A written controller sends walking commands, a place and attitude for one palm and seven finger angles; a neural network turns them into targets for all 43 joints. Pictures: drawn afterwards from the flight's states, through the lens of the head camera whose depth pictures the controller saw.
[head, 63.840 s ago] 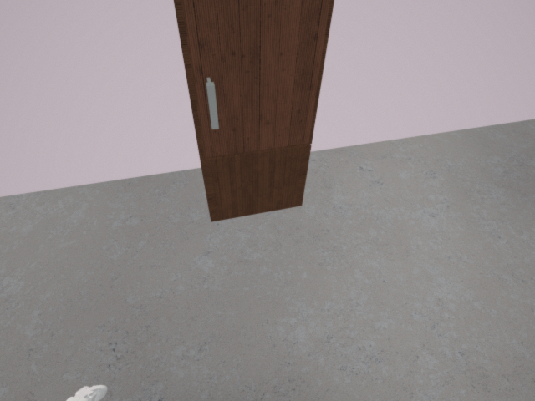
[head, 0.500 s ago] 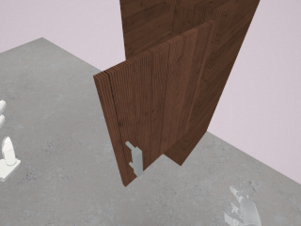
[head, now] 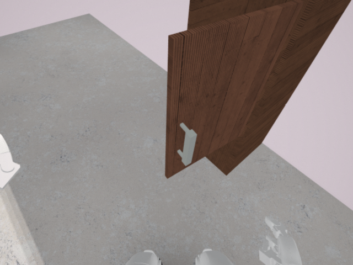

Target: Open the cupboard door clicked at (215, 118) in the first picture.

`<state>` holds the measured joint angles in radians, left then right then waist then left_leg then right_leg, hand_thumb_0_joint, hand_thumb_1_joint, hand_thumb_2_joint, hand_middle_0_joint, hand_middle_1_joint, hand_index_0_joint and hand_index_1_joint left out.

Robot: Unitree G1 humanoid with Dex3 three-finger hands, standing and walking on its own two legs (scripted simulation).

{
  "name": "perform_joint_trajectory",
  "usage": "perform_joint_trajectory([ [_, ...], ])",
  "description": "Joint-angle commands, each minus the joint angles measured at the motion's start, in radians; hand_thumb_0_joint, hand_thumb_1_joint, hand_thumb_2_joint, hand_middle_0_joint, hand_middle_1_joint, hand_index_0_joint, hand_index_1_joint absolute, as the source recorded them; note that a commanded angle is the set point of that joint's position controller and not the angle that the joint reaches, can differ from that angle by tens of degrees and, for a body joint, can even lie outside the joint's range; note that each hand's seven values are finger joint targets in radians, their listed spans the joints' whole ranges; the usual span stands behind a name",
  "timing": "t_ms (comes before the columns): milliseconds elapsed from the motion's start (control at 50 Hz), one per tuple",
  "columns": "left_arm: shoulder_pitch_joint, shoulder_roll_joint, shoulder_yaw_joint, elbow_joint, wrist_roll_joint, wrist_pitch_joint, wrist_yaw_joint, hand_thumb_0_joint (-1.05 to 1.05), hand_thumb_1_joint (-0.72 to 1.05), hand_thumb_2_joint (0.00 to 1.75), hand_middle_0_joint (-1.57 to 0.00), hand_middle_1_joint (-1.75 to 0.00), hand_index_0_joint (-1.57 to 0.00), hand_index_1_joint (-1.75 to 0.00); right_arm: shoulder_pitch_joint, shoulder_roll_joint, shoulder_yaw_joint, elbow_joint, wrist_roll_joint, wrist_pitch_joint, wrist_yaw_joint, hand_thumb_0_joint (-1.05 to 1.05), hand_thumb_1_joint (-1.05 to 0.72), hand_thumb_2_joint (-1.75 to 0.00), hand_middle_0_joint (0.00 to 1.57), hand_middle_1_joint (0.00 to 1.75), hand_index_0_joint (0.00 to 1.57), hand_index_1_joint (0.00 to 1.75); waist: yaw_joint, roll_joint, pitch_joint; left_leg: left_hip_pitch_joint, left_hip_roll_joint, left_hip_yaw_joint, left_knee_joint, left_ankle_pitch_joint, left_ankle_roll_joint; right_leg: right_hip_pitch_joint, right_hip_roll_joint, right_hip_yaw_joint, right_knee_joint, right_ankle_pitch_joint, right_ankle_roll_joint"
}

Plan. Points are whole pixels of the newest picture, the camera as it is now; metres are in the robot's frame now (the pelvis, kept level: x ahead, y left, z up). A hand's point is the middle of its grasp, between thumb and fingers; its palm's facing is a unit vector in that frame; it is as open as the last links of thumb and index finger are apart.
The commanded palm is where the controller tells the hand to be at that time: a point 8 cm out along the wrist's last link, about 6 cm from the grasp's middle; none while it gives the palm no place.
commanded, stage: stop stepping back and stand still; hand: left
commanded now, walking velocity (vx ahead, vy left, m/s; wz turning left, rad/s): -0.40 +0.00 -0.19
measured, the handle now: (184, 144) +0.47 +0.01 -0.09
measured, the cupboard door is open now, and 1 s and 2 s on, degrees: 83 83 83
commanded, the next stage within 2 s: let the arm hang, fingers relaxed in 1.66 s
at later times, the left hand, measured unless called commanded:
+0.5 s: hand (32, 217) +0.15 +0.20 +0.19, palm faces +0.38 -0.80 -0.46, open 7.4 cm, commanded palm +0.12 +0.23 +0.19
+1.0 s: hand (50, 240) +0.13 +0.18 +0.18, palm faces +0.36 -0.75 -0.55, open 7.4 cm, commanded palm +0.07 +0.21 +0.19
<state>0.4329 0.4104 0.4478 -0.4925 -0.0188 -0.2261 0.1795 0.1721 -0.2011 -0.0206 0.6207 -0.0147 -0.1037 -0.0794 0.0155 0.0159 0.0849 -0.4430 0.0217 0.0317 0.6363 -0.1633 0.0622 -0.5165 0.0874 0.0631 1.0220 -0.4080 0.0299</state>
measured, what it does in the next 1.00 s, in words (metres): walks backwards: right foot, then left foot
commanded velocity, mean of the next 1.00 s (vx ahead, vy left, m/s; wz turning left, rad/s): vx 0.12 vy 0.09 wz -0.01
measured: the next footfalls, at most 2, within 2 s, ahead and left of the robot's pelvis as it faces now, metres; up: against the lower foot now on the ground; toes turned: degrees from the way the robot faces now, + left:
right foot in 0.30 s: -0.22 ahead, -0.08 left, +0.00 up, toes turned -11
left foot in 0.48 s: +0.04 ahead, +0.05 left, +0.00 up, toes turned -7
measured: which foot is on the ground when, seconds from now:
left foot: down 0.00-0.30, up 0.32-0.46, down 0.48-0.68, up 0.70-1.00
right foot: up 0.00-0.28, down 0.30-0.50, up 0.52-0.64, down 0.66-1.00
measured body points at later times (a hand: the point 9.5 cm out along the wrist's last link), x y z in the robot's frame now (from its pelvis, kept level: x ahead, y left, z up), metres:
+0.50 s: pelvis -0.08 -0.04 +0.00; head -0.12 -0.04 +0.45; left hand +0.12 +0.24 +0.22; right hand -0.01 -0.32 -0.10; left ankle +0.00 +0.05 -0.72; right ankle -0.25 -0.08 -0.70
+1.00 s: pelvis -0.12 -0.07 +0.03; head -0.11 -0.11 +0.47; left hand +0.10 +0.21 +0.21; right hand -0.02 -0.35 -0.09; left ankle -0.10 +0.08 -0.68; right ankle -0.12 -0.13 -0.72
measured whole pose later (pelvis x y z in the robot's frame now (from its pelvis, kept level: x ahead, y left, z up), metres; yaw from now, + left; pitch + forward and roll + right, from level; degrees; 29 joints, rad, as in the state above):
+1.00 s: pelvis -0.12 -0.07 +0.03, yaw -9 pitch +1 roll +4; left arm 0.51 0.38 0.43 -0.27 -0.03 -0.25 0.17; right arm 0.25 -0.27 -0.05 0.67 0.00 -0.10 -0.07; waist 0.00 0.03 0.01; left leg -0.33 0.01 0.07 0.71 -0.31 0.00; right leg -0.24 -0.02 -0.08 0.45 -0.23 -0.07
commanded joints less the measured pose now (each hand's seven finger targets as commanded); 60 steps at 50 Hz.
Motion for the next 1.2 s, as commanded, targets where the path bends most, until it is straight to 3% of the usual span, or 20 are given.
perform_joint_trajectory([
  [0,0.008,0.162,0.115,-0.278,-0.016,-0.054,0.009,0.00,0.90,0.90,-0.20,-0.30,-0.20,-0.30,-0.077,-0.132,-0.071,-0.139,0.007,-0.070,0.026,0.00,-0.90,-0.90,0.20,0.30,0.20,0.30,-0.013,0.112,-0.202,-0.006,0.327,-0.234,-0.396,-0.279,0.097,0.125,-0.019,-0.016,0.244,-0.059,0.004],
  [180,0.079,0.186,0.111,-0.340,-0.051,-0.022,0.011,0.00,0.90,0.90,-0.20,-0.30,-0.20,-0.30,-0.037,-0.098,-0.019,-0.142,0.002,-0.093,0.029,0.00,-0.90,-0.90,0.20,0.30,0.20,0.30,-0.016,0.321,-0.304,0.301,0.149,-0.076,-0.522,-0.352,-0.101,0.338,0.041,-0.236,-0.511,-0.199,-0.054],
  [220,0.165,0.235,0.167,-0.325,-0.062,-0.015,0.001,0.00,0.90,0.90,-0.20,-0.30,-0.20,-0.30,-0.037,-0.085,-0.010,-0.155,0.008,-0.062,0.031,0.00,-0.90,-0.90,0.20,0.30,0.20,0.30,-0.017,0.211,-0.307,0.270,0.065,0.039,-0.339,-0.186,-0.125,0.413,-0.024,-0.182,-0.762,-0.033,-0.098],
  [260,0.216,0.285,0.220,-0.324,-0.068,-0.026,-0.006,0.00,0.90,0.90,-0.20,-0.30,-0.20,-0.30,-0.042,-0.075,0.001,-0.151,0.002,-0.022,0.034,0.00,-0.90,-0.90,0.20,0.30,0.20,0.30,-0.009,-0.021,-0.273,0.280,0.028,0.045,-0.015,-0.042,-0.077,0.245,-0.241,0.031,-0.840,0.195,-0.138],
  [300,0.181,0.356,0.299,-0.323,-0.069,-0.043,0.013,0.00,0.90,0.90,-0.20,-0.30,-0.20,-0.30,-0.049,-0.085,0.007,-0.162,0.011,-0.012,0.039,0.00,-0.90,-0.90,0.20,0.30,0.20,0.30,0.007,-0.127,-0.290,-0.009,0.032,0.050,0.166,-0.124,-0.064,0.434,-0.379,0.127,-0.759,0.639,-0.161],
  [340,0.129,0.253,0.197,-0.234,-0.070,-0.023,0.005,0.00,0.90,0.90,-0.20,-0.30,-0.20,-0.30,-0.051,-0.112,-0.016,-0.167,0.050,-0.023,0.039,0.00,-0.90,-0.90,0.20,0.30,0.20,0.30,0.000,-0.276,-0.255,-0.190,-0.008,0.043,0.214,-0.127,-0.060,0.612,-0.309,0.114,-0.648,0.971,-0.076],
  [380,0.125,0.227,0.168,-0.126,-0.052,-0.018,0.009,0.00,0.90,0.90,-0.20,-0.30,-0.20,-0.30,-0.063,-0.111,-0.003,-0.143,0.043,-0.026,0.018,0.00,-0.90,-0.90,0.20,0.30,0.20,0.30,-0.014,-0.184,-0.145,-0.079,-0.023,0.097,0.066,-0.108,-0.037,0.524,-0.303,0.043,-0.575,1.098,-0.068],
  [440,-0.047,0.183,0.070,-0.039,-0.041,-0.010,-0.007,0.00,0.90,0.90,-0.20,-0.30,-0.20,-0.30,-0.025,-0.154,-0.020,-0.088,0.034,-0.036,-0.005,0.00,-0.90,-0.90,0.20,0.30,0.20,0.30,-0.078,0.005,-0.188,0.405,-0.025,0.041,-0.104,0.197,0.039,0.208,-0.207,-0.083,-0.250,0.906,0.031],
  [480,-0.167,0.178,0.042,-0.015,-0.033,-0.013,-0.008,0.00,0.90,0.90,-0.20,-0.30,-0.20,-0.30,0.001,-0.178,-0.027,-0.087,0.027,-0.037,0.005,0.00,-0.90,-0.90,0.20,0.30,0.20,0.30,-0.064,0.176,-0.186,0.417,0.295,-0.428,-0.238,0.250,0.229,-0.016,-0.071,-0.047,0.120,-0.079,0.062],
  [500,-0.161,0.164,0.022,0.042,-0.016,-0.004,-0.006,0.00,0.90,0.90,-0.20,-0.30,-0.20,-0.30,-0.020,-0.170,-0.031,-0.089,0.021,-0.051,0.006,0.00,-0.90,-0.90,0.20,0.30,0.20,0.30,-0.047,0.105,-0.074,0.201,0.359,-0.542,-0.360,-0.075,0.241,-0.003,-0.080,0.027,0.199,-0.185,0.016],
  [540,-0.135,0.230,0.072,-0.020,-0.006,0.007,-0.008,0.00,0.90,0.90,-0.20,-0.30,-0.20,-0.30,-0.088,-0.150,-0.028,-0.097,0.012,-0.058,-0.001,0.00,-0.90,-0.90,0.20,0.30,0.20,0.30,-0.010,0.037,0.016,-0.096,0.271,-0.335,-0.453,-0.380,0.133,0.212,-0.141,-0.013,-0.010,-0.154,-0.037],
  [600,0.020,0.209,0.089,-0.129,-0.003,-0.001,-0.002,0.00,0.90,0.90,-0.20,-0.30,-0.20,-0.30,-0.084,-0.138,-0.027,-0.131,0.024,-0.060,-0.005,0.00,-0.90,-0.90,0.20,0.30,0.20,0.30,0.006,0.180,-0.030,-0.349,0.137,-0.097,-0.389,-0.554,0.029,0.564,-0.088,-0.155,-0.310,-0.055,-0.041],
  [640,0.109,0.285,0.168,-0.231,0.001,-0.019,0.004,0.00,0.90,0.90,-0.20,-0.30,-0.20,-0.30,-0.079,-0.114,-0.040,-0.166,0.030,-0.043,0.004,0.00,-0.90,-0.90,0.20,0.30,0.20,0.30,0.015,-0.052,-0.072,-0.329,-0.010,0.060,0.053,-0.453,-0.037,0.454,-0.241,0.084,-0.589,-0.242,-0.088],
  [660,0.109,0.281,0.166,-0.263,-0.001,-0.023,0.002,0.00,0.90,0.90,-0.20,-0.30,-0.20,-0.30,-0.102,-0.109,-0.043,-0.168,0.024,-0.035,0.009,0.00,-0.90,-0.90,0.20,0.30,0.20,0.30,0.018,-0.230,-0.056,-0.231,-0.076,0.035,0.443,-0.390,-0.063,0.174,-0.449,0.493,-0.888,-0.474,-0.154],
  [680,0.044,0.288,0.173,-0.317,-0.005,-0.039,0.004,0.00,0.90,0.90,-0.20,-0.30,-0.20,-0.30,-0.100,-0.125,-0.037,-0.145,-0.002,-0.037,0.014,0.00,-0.90,-0.90,0.20,0.30,0.20,0.30,-0.007,-0.146,-0.045,-0.226,-0.056,-0.065,0.613,-0.281,-0.078,0.074,-0.516,0.607,-0.966,-0.527,-0.167],
  [800,0.087,0.212,0.171,-0.032,-0.005,-0.103,-0.010,0.00,0.90,0.90,-0.20,-0.30,-0.20,-0.30,0.003,-0.107,-0.042,-0.086,0.009,-0.043,0.006,0.00,-0.90,-0.90,0.20,0.30,0.20,0.30,-0.049,-0.032,-0.151,-0.173,0.010,-0.040,0.442,-0.058,-0.087,0.344,-0.335,0.154,-0.747,0.239,-0.076],
  [980,0.067,0.144,0.049,-0.032,0.001,-0.059,0.009,0.00,0.90,0.90,-0.20,-0.30,-0.20,-0.30,-0.041,-0.122,-0.040,-0.138,0.022,-0.051,0.010,0.00,-0.90,-0.90,0.20,0.30,0.20,0.30,0.009,-0.295,-0.191,0.050,-0.023,0.059,-0.063,-0.164,-0.039,0.538,-0.333,0.078,-0.658,0.709,-0.026],
  [1040,0.019,0.206,0.084,-0.217,0.004,-0.055,0.021,0.00,0.90,0.90,-0.20,-0.30,-0.20,-0.30,-0.038,-0.125,-0.041,-0.147,0.015,-0.046,0.008,0.00,-0.90,-0.90,0.20,0.30,0.20,0.30,-0.009,-0.154,-0.237,0.216,-0.019,0.042,-0.215,-0.026,-0.037,0.483,-0.304,0.068,-0.608,0.642,-0.047],
  [1120,0.057,0.227,0.128,-0.340,-0.006,-0.066,0.029,0.00,0.90,0.90,-0.20,-0.30,-0.20,-0.30,-0.049,-0.137,-0.040,-0.185,0.023,-0.048,0.007,0.00,-0.90,-0.90,0.20,0.30,0.20,0.30,0.009,0.131,-0.254,0.339,0.165,-0.129,-0.242,0.284,0.009,0.332,-0.151,-0.017,-0.509,0.312,-0.021],
  [1180,0.117,0.206,0.142,-0.261,-0.012,-0.054,0.023,0.00,0.90,0.90,-0.20,-0.30,-0.20,-0.30,-0.044,-0.106,-0.017,-0.175,0.021,-0.040,0.007,0.00,-0.90,-0.90,0.20,0.30,0.20,0.30,-0.009,0.198,-0.191,0.201,0.113,-0.046,-0.235,0.256,-0.032,0.407,-0.138,-0.051,-0.517,0.409,-0.032],
])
